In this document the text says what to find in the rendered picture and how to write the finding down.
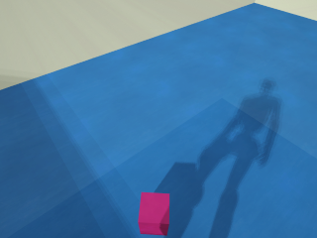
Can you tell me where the carton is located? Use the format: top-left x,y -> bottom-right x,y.
138,192 -> 169,236

